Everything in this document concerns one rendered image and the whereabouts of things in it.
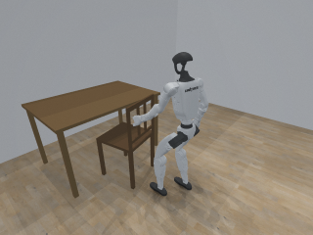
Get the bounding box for robot right forearm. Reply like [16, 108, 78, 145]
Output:
[194, 106, 208, 123]

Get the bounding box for chair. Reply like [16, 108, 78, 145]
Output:
[96, 93, 155, 189]

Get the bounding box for humanoid robot head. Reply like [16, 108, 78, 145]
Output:
[172, 52, 195, 82]

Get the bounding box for robot left hand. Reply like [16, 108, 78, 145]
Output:
[132, 115, 142, 126]

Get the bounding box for robot left forearm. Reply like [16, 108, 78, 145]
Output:
[139, 104, 158, 122]

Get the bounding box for robot right upper arm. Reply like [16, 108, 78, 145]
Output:
[195, 78, 209, 110]

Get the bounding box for robot left upper arm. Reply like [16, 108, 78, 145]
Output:
[156, 82, 179, 114]

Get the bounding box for right robot shin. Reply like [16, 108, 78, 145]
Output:
[175, 149, 189, 184]

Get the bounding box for table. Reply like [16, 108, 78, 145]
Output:
[22, 80, 160, 198]

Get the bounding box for robot right hand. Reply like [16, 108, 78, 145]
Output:
[192, 120, 201, 127]

